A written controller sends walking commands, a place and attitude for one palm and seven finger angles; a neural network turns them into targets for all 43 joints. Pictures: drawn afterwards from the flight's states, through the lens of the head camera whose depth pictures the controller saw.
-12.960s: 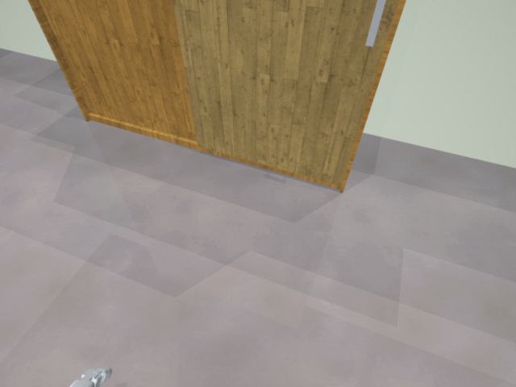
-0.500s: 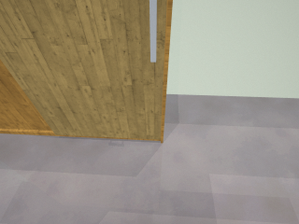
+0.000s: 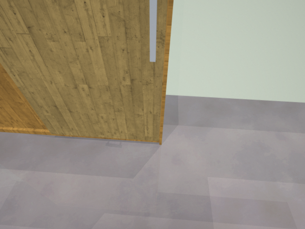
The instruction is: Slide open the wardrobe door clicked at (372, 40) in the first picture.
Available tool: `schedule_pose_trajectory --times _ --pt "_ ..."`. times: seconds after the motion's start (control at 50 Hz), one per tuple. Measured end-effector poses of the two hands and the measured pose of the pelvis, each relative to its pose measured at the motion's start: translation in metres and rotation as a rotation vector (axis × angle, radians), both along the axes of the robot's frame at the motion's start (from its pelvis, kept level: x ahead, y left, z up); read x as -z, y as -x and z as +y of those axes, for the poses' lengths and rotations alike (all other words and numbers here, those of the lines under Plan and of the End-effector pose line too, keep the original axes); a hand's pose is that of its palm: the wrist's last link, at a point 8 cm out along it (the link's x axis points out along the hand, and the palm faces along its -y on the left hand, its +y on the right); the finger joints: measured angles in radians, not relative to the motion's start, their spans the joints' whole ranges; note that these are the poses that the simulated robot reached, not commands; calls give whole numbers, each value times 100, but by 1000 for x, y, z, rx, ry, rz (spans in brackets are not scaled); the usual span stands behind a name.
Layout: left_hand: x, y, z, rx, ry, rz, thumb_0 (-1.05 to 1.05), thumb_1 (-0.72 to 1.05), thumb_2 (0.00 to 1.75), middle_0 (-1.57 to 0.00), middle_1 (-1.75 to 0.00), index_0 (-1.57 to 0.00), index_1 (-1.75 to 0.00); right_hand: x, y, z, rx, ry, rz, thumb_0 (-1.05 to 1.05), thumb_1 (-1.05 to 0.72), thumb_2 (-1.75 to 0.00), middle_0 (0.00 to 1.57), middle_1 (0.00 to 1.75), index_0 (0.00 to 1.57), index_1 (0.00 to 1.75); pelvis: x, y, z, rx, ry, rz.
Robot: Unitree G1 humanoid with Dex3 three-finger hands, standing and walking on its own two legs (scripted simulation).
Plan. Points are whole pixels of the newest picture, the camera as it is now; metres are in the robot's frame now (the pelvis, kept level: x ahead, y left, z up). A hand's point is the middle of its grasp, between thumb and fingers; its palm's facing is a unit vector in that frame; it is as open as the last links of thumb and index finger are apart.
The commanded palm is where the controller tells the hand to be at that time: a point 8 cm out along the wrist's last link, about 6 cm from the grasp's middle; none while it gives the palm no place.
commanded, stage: look again from close up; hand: right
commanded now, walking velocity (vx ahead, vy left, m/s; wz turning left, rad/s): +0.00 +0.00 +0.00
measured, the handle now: (153, 18) +0.80 +0.04 +0.18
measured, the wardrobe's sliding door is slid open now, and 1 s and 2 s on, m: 0.00 0.00 0.00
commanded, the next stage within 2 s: shuffle to correct the standing spot in 0.18 s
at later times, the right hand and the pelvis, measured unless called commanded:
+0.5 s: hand out of the picture -0.02 -0.14 -0.18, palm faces +0.01 +0.99 -0.15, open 7.4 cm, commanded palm none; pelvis +0.02 +0.02 -0.01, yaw +2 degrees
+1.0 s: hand out of the picture +0.02 -0.04 -0.18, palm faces +0.16 +0.98 -0.06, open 7.4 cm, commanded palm none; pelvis +0.19 +0.06 -0.03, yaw -2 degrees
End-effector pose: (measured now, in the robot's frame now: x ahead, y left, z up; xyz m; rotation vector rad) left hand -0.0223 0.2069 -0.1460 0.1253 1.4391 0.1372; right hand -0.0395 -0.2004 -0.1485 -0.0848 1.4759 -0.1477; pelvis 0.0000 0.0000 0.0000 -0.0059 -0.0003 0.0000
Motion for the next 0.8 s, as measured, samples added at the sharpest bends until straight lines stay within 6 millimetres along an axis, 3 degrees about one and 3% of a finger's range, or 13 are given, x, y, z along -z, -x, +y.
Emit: schedule_pose_trajectory --times 0.4,0.5,0.62,0.7,0.8 --pt "3 -6 4 -14 5 -6 1 92 90 -20 -30 -20 -30 3 -8 7 -5 -6 -4 0 -90 -90 19 30 20 30 2 -10 6 -6 10 1" --pt "8 -3 13 -65 20 5 1 91 90 -20 -30 -20 -30 3 -15 13 -33 3 27 0 -90 -90 19 30 19 30 6 -21 18 -30 28 19" --pt "15 -4 37 -65 40 76 1 91 90 -20 -30 -20 -30 -1 -36 30 3 39 -6 1 -91 -90 19 30 19 30 10 -43 44 0 19 30" --pt "8 -40 58 -2 34 97 1 91 90 -20 -30 -20 -30 -4 -36 47 84 50 -12 0 -91 -90 19 30 19 30 7 -67 58 38 21 32" --pt "7 -128 77 43 4 -16 1 91 90 -20 -30 -19 -30 -7 -26 81 112 -4 105 0 -91 -90 19 30 19 30 7 -100 65 52 16 30"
